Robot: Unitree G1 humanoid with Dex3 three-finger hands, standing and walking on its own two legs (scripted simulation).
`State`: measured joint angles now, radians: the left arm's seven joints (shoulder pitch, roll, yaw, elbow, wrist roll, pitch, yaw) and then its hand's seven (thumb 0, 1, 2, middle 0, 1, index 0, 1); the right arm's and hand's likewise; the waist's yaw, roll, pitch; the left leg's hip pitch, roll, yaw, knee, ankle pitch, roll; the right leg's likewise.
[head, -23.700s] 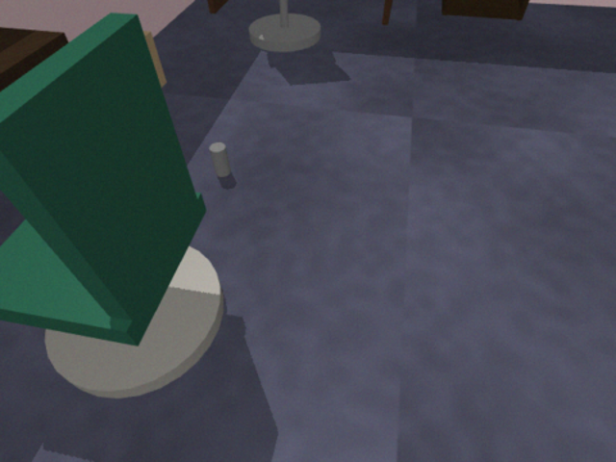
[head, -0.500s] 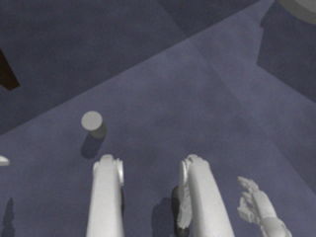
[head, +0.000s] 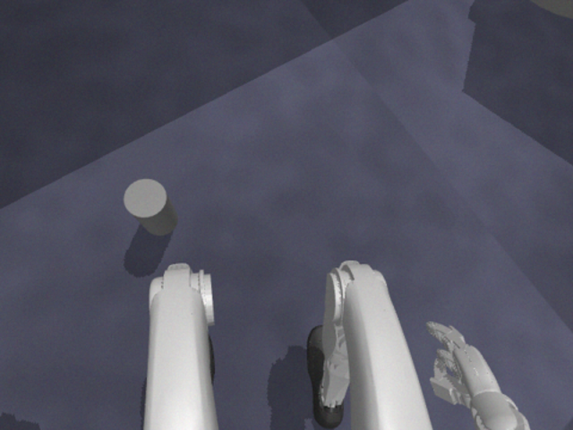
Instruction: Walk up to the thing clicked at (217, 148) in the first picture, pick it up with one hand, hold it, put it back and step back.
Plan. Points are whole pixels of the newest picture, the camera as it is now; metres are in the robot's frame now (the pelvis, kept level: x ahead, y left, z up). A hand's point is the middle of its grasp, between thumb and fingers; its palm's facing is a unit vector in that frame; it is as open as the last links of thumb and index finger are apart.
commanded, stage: go down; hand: left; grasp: from the side
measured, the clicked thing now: (153, 209) +0.47 +0.25 -0.34
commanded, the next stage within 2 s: approach in 0.72 s
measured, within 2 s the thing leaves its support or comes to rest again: neither
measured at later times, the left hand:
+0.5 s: hand out of the picture +0.38 +0.43 -0.01, palm faces +0.25 -0.96 -0.11, open 17.3 cm
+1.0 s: hand out of the picture +0.39 +0.43 -0.04, palm faces +0.26 -0.96 -0.08, open 17.5 cm
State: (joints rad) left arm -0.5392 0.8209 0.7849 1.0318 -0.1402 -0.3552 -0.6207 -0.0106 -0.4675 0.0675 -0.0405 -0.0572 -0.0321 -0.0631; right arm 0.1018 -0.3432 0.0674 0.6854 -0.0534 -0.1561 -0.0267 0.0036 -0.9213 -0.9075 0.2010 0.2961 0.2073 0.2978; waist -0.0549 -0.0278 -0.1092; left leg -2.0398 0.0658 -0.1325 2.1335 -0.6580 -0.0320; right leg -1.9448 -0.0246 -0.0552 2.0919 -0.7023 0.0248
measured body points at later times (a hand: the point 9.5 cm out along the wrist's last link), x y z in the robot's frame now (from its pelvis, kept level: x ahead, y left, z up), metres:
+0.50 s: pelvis +0.00 +0.00 -0.03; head +0.21 +0.06 +0.36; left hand +0.36 +0.48 -0.01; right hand +0.14 -0.28 -0.14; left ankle +0.09 +0.14 -0.38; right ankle +0.09 -0.13 -0.38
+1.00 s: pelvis +0.00 +0.00 -0.06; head +0.21 +0.07 +0.33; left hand +0.37 +0.48 -0.03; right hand +0.14 -0.28 -0.16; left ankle +0.09 +0.14 -0.38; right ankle +0.09 -0.13 -0.38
